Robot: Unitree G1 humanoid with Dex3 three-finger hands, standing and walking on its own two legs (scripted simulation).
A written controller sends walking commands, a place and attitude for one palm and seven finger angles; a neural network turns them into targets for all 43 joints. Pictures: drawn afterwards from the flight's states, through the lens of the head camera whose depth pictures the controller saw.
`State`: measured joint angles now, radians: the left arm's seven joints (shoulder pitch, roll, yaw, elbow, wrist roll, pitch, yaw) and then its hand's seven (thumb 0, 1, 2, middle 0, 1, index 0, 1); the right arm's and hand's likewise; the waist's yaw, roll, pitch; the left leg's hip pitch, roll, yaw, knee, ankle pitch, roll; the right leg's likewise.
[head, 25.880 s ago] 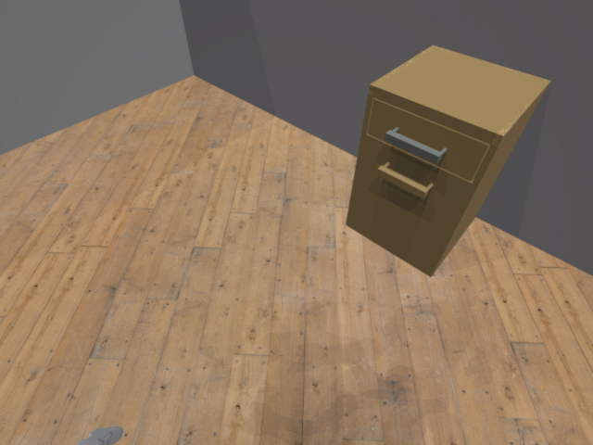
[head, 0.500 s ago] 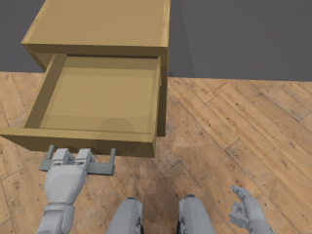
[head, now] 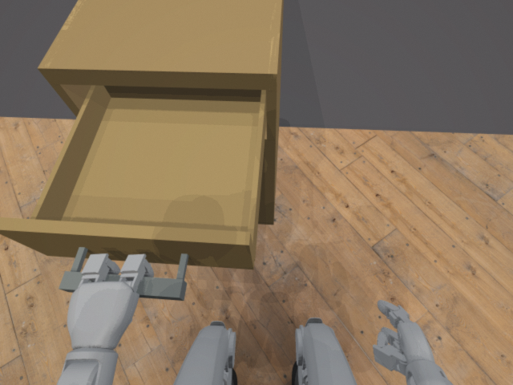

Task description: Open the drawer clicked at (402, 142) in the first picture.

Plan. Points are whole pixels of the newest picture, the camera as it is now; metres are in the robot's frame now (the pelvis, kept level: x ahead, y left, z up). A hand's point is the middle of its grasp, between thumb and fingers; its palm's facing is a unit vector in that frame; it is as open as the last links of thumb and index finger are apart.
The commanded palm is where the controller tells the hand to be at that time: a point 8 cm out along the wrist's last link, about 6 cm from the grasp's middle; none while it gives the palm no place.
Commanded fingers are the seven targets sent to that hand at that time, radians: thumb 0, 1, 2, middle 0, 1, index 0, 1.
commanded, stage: pull the drawer open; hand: left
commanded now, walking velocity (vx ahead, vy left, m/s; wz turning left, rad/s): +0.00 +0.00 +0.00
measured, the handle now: (128, 271) +0.29 +0.23 -0.04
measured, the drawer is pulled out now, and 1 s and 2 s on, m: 0.30 0.30 0.30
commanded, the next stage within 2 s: open the thumb to release the handle in 0.16 s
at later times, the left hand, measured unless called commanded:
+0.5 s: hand (114, 304) +0.24 +0.25 -0.06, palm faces -0.03 -0.03 -1.00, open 7.0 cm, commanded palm +0.21 +0.24 -0.02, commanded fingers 0.00 -0.01 0.51 -0.34 -1.25 -0.34 -1.25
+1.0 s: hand (115, 312) +0.23 +0.24 -0.06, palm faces -0.04 -0.06 -1.00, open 13.7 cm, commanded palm +0.22 +0.24 -0.01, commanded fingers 0.00 -0.50 0.30 -0.30 -1.20 -0.30 -1.20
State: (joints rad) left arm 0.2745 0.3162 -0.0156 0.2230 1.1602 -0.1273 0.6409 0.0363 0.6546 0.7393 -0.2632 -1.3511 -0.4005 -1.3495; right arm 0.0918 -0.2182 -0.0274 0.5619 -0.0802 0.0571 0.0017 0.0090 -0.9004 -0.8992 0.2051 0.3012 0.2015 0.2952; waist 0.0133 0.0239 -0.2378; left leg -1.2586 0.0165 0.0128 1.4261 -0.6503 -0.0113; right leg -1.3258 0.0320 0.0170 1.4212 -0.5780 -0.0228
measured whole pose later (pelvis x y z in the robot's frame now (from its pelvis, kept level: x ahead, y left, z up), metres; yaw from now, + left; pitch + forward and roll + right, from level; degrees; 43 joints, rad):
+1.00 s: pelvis -0.02 +0.01 +0.00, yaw +1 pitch +26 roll +0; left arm 0.19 0.32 -0.05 0.26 1.13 -0.09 0.63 0.00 -0.47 0.31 -0.30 -1.20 -0.32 -1.20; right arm 0.10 -0.23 -0.04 0.59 -0.07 0.07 -0.02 0.01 -0.90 -0.90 0.20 0.30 0.20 0.30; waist 0.03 0.04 -0.22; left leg -1.27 0.00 0.00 1.43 -0.62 0.00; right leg -1.32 0.02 0.00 1.41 -0.54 -0.01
